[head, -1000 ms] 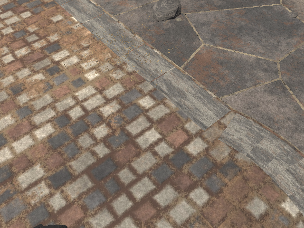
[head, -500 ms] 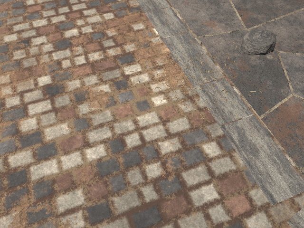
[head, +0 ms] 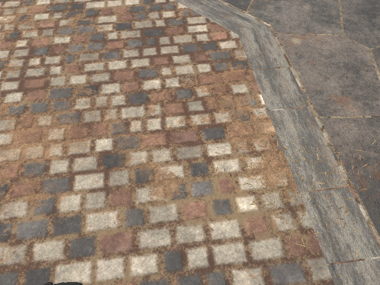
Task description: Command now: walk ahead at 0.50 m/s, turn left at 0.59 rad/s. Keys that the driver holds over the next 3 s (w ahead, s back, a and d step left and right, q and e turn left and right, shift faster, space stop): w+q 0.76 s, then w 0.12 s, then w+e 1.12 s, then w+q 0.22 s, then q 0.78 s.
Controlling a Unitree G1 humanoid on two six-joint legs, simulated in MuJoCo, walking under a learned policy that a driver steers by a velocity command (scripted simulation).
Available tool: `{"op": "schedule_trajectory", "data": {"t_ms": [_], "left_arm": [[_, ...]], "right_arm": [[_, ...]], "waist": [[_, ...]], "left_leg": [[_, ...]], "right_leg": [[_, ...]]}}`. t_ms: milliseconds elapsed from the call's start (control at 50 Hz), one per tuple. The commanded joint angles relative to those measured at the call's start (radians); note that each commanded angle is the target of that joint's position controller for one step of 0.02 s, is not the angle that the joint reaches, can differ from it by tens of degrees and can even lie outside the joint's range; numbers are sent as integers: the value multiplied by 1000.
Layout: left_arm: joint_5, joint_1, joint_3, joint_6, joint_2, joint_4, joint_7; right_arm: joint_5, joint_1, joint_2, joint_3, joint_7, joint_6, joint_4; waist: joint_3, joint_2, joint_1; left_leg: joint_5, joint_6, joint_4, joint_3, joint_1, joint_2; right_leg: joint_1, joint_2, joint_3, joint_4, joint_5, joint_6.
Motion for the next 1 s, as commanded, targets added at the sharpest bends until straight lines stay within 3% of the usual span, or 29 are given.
{"op": "schedule_trajectory", "data": {"t_ms": [20,60,120,200,260,340,380,400,420,440,460,480,500,520,540,560,600,640,740,780,840,880,900,920,940,960,980,1000], "left_arm": [[4,123,36,8,112,-16,9],[7,110,30,3,95,-2,14],[-3,121,41,-6,122,27,14],[-2,119,51,3,157,53,18],[-8,145,55,14,178,76,23],[-27,185,65,36,212,107,23],[-37,178,75,48,244,107,29],[-42,172,79,55,258,106,32],[-46,157,75,60,251,101,36],[-22,171,58,56,210,87,40],[18,262,9,33,62,24,25],[-14,165,18,-3,143,14,11],[-49,70,30,-20,187,-18,4],[-39,59,23,-31,173,-19,8],[-12,61,27,-32,172,-8,15],[-1,81,33,-22,180,-2,15],[7,99,31,0,162,2,14],[14,63,22,14,132,-8,16],[3,-133,0,10,85,-56,3],[-9,-168,3,4,98,-67,-5],[-9,-163,14,-7,127,-68,-17],[-8,-108,25,-13,141,-58,-16],[-3,-25,37,-15,160,-33,-11],[9,99,49,-19,197,-14,-7],[22,229,74,-13,285,13,-6],[-14,285,70,-4,249,49,-21],[-34,235,48,1,183,38,-24],[-23,181,38,11,156,20,-21]], "right_arm": [[-14,-83,-132,-33,0,-16,-114],[-1,-71,-93,-32,11,-7,-119],[-5,-106,-50,-22,16,6,-143],[-7,-173,-35,-13,31,1,-161],[-7,-271,-16,-4,50,-9,-184],[-4,-346,-27,-7,72,-9,-223],[-11,-306,-61,-25,74,-3,-226],[-12,-227,-91,-42,72,2,-211],[-10,-70,-135,-70,64,6,-170],[-5,100,-205,-102,43,17,-126],[2,50,-317,-110,36,7,-138],[-4,83,-236,-86,42,-11,-168],[-13,51,-183,-68,46,-26,-151],[-10,-4,-162,-60,46,-34,-149],[-13,-69,-137,-52,44,-35,-157],[-25,-108,-114,-43,40,-37,-171],[-25,-124,-116,-42,32,-41,-168],[-21,-101,-134,-46,18,-42,-149],[-11,-29,-157,-52,-2,-29,-106],[-7,4,-157,-52,-3,-27,-84],[-7,35,-131,-44,-5,-23,-55],[-12,27,-130,-45,-4,-17,-45],[-16,18,-114,-38,-1,-15,-46],[-26,19,-75,-21,1,-16,-56],[-10,138,-32,-6,0,-26,-63],[-10,158,-54,-1,-1,-35,-59],[-3,60,-124,-17,3,-42,-71],[-8,-44,-129,-16,5,-49,-91]], "waist": [[-28,-110,97],[-9,-155,69],[13,-130,64],[21,-104,78],[47,-91,114],[73,-95,120],[28,-126,74],[-23,-135,22],[-102,-113,-68],[-190,-25,-139],[-268,249,3],[-389,138,-79],[-239,87,-86],[-150,14,-40],[-98,-15,2],[-80,2,37],[-67,11,62],[-41,2,58],[0,34,-17],[1,45,-31],[2,67,-29],[1,96,4],[-38,93,46],[-156,52,98],[-315,-180,89],[-319,-337,98],[-176,-221,109],[-85,-133,111]], "left_leg": [[125,-19,153,5,-440,127],[168,-20,99,24,-374,161],[209,-35,17,45,-407,176],[386,-44,-173,70,-418,181],[494,-29,-330,126,-372,165],[429,15,-442,180,-343,137],[326,57,-460,233,-240,78],[289,85,-471,256,-131,39],[349,122,-534,262,90,0],[360,173,-549,107,402,74],[194,355,-638,-473,694,338],[49,390,-776,-685,729,396],[118,337,-801,-540,630,367],[223,303,-801,-419,482,322],[342,278,-807,-332,353,284],[436,270,-826,-278,266,256],[539,281,-855,-234,173,240],[585,276,-866,-172,99,214],[437,200,-849,-114,28,143],[387,189,-829,-149,56,165],[377,174,-754,-211,164,215],[462,157,-696,-231,201,226],[584,137,-612,-201,212,191],[591,105,-409,-143,160,143],[373,20,-60,-20,-144,11],[-81,-15,135,2,-354,-29],[-38,-9,203,-19,-458,37],[35,-4,192,17,-462,74]], "right_leg": [[400,-323,403,-285,-127,-150],[323,-280,268,-329,-11,-138],[308,-291,164,-376,102,-167],[346,-283,23,-390,225,-162],[362,-272,-69,-388,254,-138],[460,-307,-128,-341,381,-113],[500,-310,-167,-219,707,-94],[498,-303,-185,-91,852,-83],[422,-274,-214,106,861,-56],[180,-236,-210,401,569,-14],[-265,-29,-130,752,-389,42],[-367,-19,95,859,-425,31],[-438,-63,97,835,-319,14],[-399,-104,92,744,-229,6],[-335,-131,91,659,-182,15],[-266,-149,99,616,-149,22],[-213,-147,83,549,-125,52],[-204,-133,64,450,-62,82],[-111,-59,52,85,248,97],[-81,-46,63,26,282,88],[-75,-55,81,-31,223,51],[-10,-46,55,-60,135,12],[94,-32,26,-90,127,-18],[297,-121,105,-58,150,-77],[658,-311,475,-80,25,-243],[735,-398,803,-240,-220,-312],[644,-381,766,-272,-350,-276],[525,-336,642,-279,-306,-245]]}}
Next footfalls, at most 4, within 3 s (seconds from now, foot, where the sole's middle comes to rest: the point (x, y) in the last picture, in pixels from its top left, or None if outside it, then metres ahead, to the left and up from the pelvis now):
0.44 left None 0.36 0.18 -0.76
0.92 right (166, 228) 0.70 0.11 -0.76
1.38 left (87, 208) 0.79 0.42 -0.76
1.86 right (143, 141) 1.13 0.21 -0.76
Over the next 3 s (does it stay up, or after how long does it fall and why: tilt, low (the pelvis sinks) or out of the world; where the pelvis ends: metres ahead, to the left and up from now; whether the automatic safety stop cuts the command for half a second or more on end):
stays up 1.39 0.29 0.01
